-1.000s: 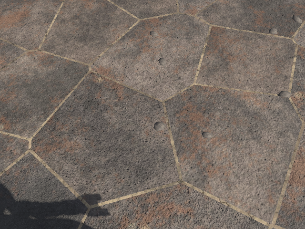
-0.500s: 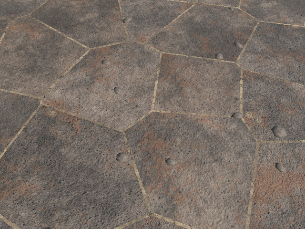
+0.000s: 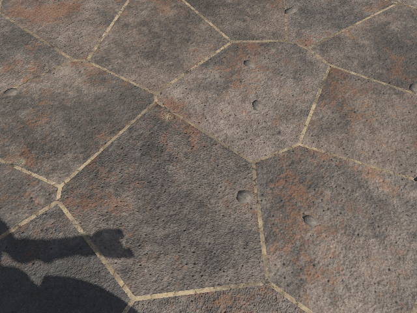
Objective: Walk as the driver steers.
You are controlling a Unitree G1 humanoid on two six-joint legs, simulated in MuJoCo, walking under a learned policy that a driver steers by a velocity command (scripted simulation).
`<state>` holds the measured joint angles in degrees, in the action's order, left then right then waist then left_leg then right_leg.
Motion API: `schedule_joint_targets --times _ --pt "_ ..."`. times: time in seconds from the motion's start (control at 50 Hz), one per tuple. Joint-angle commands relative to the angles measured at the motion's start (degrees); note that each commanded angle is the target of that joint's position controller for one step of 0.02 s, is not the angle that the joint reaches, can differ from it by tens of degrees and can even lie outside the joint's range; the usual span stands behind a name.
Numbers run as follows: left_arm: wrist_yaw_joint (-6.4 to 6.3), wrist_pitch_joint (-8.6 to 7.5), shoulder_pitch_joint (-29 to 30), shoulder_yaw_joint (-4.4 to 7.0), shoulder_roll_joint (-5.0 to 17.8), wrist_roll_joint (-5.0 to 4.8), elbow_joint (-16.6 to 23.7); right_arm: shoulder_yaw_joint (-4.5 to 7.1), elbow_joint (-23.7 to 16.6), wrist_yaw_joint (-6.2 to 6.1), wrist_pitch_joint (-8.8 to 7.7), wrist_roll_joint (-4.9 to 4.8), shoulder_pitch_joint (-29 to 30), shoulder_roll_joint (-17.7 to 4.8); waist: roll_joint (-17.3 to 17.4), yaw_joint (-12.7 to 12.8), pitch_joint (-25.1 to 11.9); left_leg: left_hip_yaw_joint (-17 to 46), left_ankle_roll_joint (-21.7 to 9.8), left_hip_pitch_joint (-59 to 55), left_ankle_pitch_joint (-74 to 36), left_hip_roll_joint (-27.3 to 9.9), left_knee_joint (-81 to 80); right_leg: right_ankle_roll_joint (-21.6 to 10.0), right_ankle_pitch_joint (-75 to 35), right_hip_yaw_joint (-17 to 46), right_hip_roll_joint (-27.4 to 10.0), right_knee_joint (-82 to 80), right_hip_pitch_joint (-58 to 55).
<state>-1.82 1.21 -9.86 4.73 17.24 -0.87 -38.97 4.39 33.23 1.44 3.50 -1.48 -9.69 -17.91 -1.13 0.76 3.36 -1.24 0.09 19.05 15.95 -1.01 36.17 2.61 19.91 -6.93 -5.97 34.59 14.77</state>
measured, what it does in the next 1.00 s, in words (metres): walks ahead, turning right: right foot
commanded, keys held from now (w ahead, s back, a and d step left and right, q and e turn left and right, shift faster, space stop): q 0.04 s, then e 0.12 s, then w+e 0.68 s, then w+q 0.16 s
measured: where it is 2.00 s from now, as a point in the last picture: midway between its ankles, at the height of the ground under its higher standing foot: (257, 206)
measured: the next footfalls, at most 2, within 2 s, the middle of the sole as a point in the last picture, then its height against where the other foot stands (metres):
right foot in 0.62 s outside the picture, level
left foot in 1.10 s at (233, 286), level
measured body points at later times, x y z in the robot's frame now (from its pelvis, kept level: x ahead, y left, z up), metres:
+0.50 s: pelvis +0.04 +0.00 +0.02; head +0.05 -0.01 +0.47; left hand +0.20 +0.27 -0.07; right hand +0.11 -0.29 -0.09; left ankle +0.01 +0.11 -0.72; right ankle +0.06 -0.15 -0.69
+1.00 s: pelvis +0.24 -0.10 +0.02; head +0.27 -0.13 +0.46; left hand +0.35 +0.17 -0.09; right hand +0.40 -0.39 -0.07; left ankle +0.48 -0.02 -0.68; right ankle +0.09 -0.15 -0.72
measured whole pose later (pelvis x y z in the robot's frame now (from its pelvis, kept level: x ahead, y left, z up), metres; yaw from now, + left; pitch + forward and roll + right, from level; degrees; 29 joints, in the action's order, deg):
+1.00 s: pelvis +0.24 -0.10 +0.02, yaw -17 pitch +2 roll +1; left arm -1.0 -3.4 -23.1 2.5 16.4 -0.8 -43.3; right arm 2.3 38.8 3.1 -5.5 -0.7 -1.2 -16.1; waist 3.0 4.4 2.2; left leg 0.7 0.8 36.0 -6.6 -1.6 30.4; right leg -4.1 18.6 5.1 3.6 14.2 -2.8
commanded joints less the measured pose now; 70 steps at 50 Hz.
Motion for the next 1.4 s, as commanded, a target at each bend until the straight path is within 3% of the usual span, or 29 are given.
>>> schedule_joint_targets --times 0.02,0.04,0.06,0.1,0.16,0.18,0.26,0.42,0.52,0.58,0.62,0.64,0.66,0.68,0.7,0.74,0.8,0.88,1.0,1.06,1.1,1.12,1.14,1.16,1.18,1.22,1.24,1.3,1.4 --pt "0.55 -1.05 -1.3 0.27 2.6 3.77 4.8 4.56 -5.2 -1.71 -1.25 1.35 -5.4 -16.8 21.6 -0.2 -8.6 30.6 -13.7 -21.5 -45.1 -18.5 -11.8 1.7 20.6 0.1 4.1 26.5 22.6" --pt "0.06 -1.34 4.5 1.01 5.7 2.18 5.9 3.9 -5.1 -0.8 -2.78 3.62 -7.7 -14.9 15.4 -5.7 -14.4 35.9 -22.2 -17.9 -39.9 -22.2 -14.9 1.9 22.5 10.3 6.3 35.8 23.7" --pt "-0.2 -0.96 4.8 1.36 7.1 0.47 5.0 2.88 -4.3 -0.59 -3.83 3.66 -5.1 -12.5 10.1 -4.0 -11.1 29.2 -19.9 -15.5 -33.1 -19.7 -15.4 1.3 17.6 11.2 4.4 38.0 24.2" --pt "-0.93 -0.1 2.6 1.56 7.0 0.87 2.1 1.05 -3.6 -1.46 -3.98 1.67 0.3 -6.8 6.2 -1.4 -8.6 20.5 -13.6 -12.4 -25.4 -14.0 -14.8 1.3 8.8 11.1 2.0 34.0 22.0" --pt "-0.18 0.4 -1.7 0.63 4.0 0.55 -0.8 -1.28 -2.1 -2.22 -4.17 2.64 3.1 -1.8 7.5 1.1 -10.1 11.6 -11.6 -7.7 -27.2 -9.8 -15.7 2.6 0.5 9.8 2.2 27.8 11.1" --pt "0.24 0.35 -2.4 0.01 2.8 0.38 -1.4 -1.51 -1.0 -2.36 -4.31 2.81 1.9 -0.9 7.6 0.5 -10.8 10.1 -11.1 -8.6 -18.3 -8.8 -17.3 2.7 -1.1 9.3 1.8 22.1 9.3" --pt "0.76 -0.45 3.9 -0.04 5.9 -0.66 1.2 1.05 1.7 -2.71 -4.3 2.37 -3.5 -8.4 9.9 -4.6 -3.3 19.3 -13.3 -11.7 13.9 -13.8 -26.0 0.4 1.4 8.1 2.6 14.2 15.5" --pt "2.0 -2.82 2.8 -0.46 3.6 -0.57 1.0 1.98 4.8 -2.24 -7.2 1.02 -4.0 -7.7 5.6 -4.3 -0.9 14.2 -12.9 -17.6 10.5 -16.3 -29.9 -2.9 -0.5 8.8 0.0 9.6 20.6" --pt "3.44 -2.8 2.7 -0.91 3.5 -0.79 1.9 2.85 5.6 -0.98 -7.12 0.27 -3.2 -9.3 6.1 -3.7 -1.4 6.6 -11.6 -13.7 6.9 -15.5 -28.5 -4.1 -2.3 4.8 0.7 3.7 12.8" --pt "3.63 -2.61 -1.9 -0.55 4.1 -0.58 0.6 2.8 6.2 -0.53 -6.62 -0.4 -1.7 -9.3 4.6 -0.4 -2.2 0.9 -9.2 -8.3 7.0 -13.9 -21.7 -5.8 -5.6 1.0 3.5 -2.3 2.2" --pt "2.79 -2.31 -14.3 2.11 9.4 -1.27 -2.5 1.2 5.8 -0.54 -6.99 0.98 -1.1 -5.1 -1.2 5.2 -6.8 -7.2 -4.5 1.7 -2.2 -8.3 0.0 -9.7 -2.3 5.7 4.1 -5.8 -15.4" --pt "2.1 -2.65 -19.9 4.14 18.5 -0.94 -2.3 -0.3 1.1 -0.63 -7.83 2.7 1.6 -1.0 -17.5 5.8 -7.7 -9.9 1.8 22.9 11.7 1.3 25.2 -19.5 7.1 37.4 -10.9 -16.1 -26.2" --pt "2.8 -4.16 -18.8 2.98 16.2 -0.32 -0.4 0.01 0.4 -0.59 -9.45 1.17 3.3 -3.7 -11.2 6.5 -9.6 3.3 1.3 32.8 16.7 2.8 34.5 -24.5 17.1 52.5 -15.3 -23.9 -28.0" --pt "3.08 -5.07 -15.8 1.85 12.4 0.09 0.3 0.67 0.3 0.03 -10.46 -0.73 3.7 -6.8 -8.4 5.2 -5.8 5.4 -0.3 35.8 12.0 -0.7 35.7 -23.1 15.3 47.3 -14.9 -24.3 -26.1" --pt "3.21 -5.47 -13.3 1.01 9.5 0.15 1.1 0.74 1.3 0.21 -10.94 -0.49 2.7 -7.5 -5.9 3.5 -3.7 5.1 -1.1 34.0 6.7 -2.8 33.2 -21.0 9.6 40.8 -12.3 -23.1 -22.7" --pt "2.83 -5.21 -9.3 0.12 7.6 0.35 2.3 1.03 2.1 -0.02 -11.08 2.1 2.7 -7.4 -3.1 0.9 -1.8 5.2 -0.5 27.8 -0.6 -4.6 25.2 -18.0 -3.7 31.7 -7.8 -23.1 -15.8" --pt "1.69 -5.25 -9.6 0.35 8.7 0.29 2.4 0.63 2.3 0.07 -10.08 2.33 3.7 -5.3 -3.0 0.1 -2.2 3.3 2.0 23.4 -7.5 -2.6 17.9 -17.3 -18.5 25.0 -4.8 -23.9 -12.2" --pt "0.43 -5.08 -11.6 0.3 8.4 0.09 0.6 -0.98 1.6 0.51 -9.79 1.6 10.0 -1.7 -4.6 2.1 -1.0 1.6 3.3 17.0 -20.1 -0.2 1.1 -14.0 -21.9 17.5 -1.0 -24.0 -8.0" --pt "0.61 -5.04 -15.7 0.4 8.7 0.0 -3.3 -1.34 -0.1 2.3 -10.23 0.31 17.0 -2.2 -4.5 4.7 2.4 1.2 -1.3 17.6 -22.7 -0.6 -7.7 -13.0 -23.2 16.4 -6.1 -23.4 -15.6" --pt "0.3 -4.36 -14.8 0.84 10.0 0.33 -3.8 -0.49 0.8 2.64 -10.12 0.53 12.5 -4.2 -5.3 1.9 -1.4 -1.1 -4.8 12.2 -15.1 2.1 -7.6 -11.4 -45.8 13.8 -6.8 -16.2 -21.6" --pt "-0.08 -3.4 -12.8 0.69 10.4 0.91 -3.2 1.33 4.2 1.93 -9.51 0.64 -0.7 -7.5 -4.6 -5.3 -10.5 -3.3 -8.2 -5.2 -14.7 5.3 -8.1 -9.2 -63.4 9.7 -3.9 1.7 -19.7" --pt "-0.43 -3.42 -13.5 -0.15 8.6 2.22 -1.7 1.99 5.4 1.4 -9.05 0.88 -10.0 -10.3 1.0 -8.2 -18.0 9.0 -11.7 -23.9 -17.0 -3.2 -5.2 -7.5 -47.9 8.7 -2.1 18.2 -6.4" --pt "0.77 -4.48 -21.9 -2.19 1.7 2.22 -1.0 2.93 6.3 1.78 -9.2 0.48 -13.0 -14.3 17.1 -2.8 -25.6 41.2 -23.8 -44.5 -4.0 -17.8 -9.7 -2.4 4.2 9.3 10.2 41.0 18.1" --pt "1.3 -6.07 -16.9 -1.73 6.5 0.9 -0.9 1.83 6.7 1.68 -9.04 -0.6 -13.4 -8.5 11.6 -6.5 -24.9 48.9 -22.4 -44.6 6.7 -17.3 -17.9 -2.8 10.2 15.7 9.5 45.9 25.1" --pt "1.9 -7.35 -9.1 -1.09 8.9 -1.12 1.6 1.42 5.9 1.05 -8.75 -0.16 -9.4 -7.4 8.4 -6.8 -14.7 40.5 -19.4 -36.5 6.3 -15.8 -19.6 -3.5 5.5 15.6 6.4 45.0 29.0" --pt "1.71 -8.84 -3.5 -1.32 7.9 0.55 3.2 0.96 4.6 0.53 -8.44 0.93 -4.3 -6.5 -0.6 -3.5 -6.1 30.8 -17.4 -20.4 -6.3 -11.5 -21.7 -3.6 -0.1 14.0 2.8 36.7 25.7" --pt "1.67 -8.72 -4.3 -1.15 7.8 1.3 3.4 0.61 4.2 0.24 -8.54 1.62 -3.4 -5.8 0.8 -1.5 -5.7 27.9 -17.3 -15.9 -11.1 -9.6 -22.9 -3.2 -1.6 14.1 1.6 33.9 22.2" --pt "1.47 -7.46 -6.0 -1.64 5.7 2.16 3.5 0.64 4.3 -0.48 -8.38 0.75 -3.1 -5.7 3.6 0.6 -4.3 22.8 -18.1 -8.7 -18.2 -7.6 -24.8 -0.5 -1.7 12.1 0.7 26.1 19.9" --pt "1.51 -7.51 5.2 -3.06 2.4 2.11 6.6 1.48 5.9 -1.89 -7.51 -0.02 -6.9 -8.5 4.1 -3.4 -2.3 16.1 -13.8 -0.5 -15.8 -2.4 -24.0 1.9 -20.7 9.8 4.0 4.4 13.7"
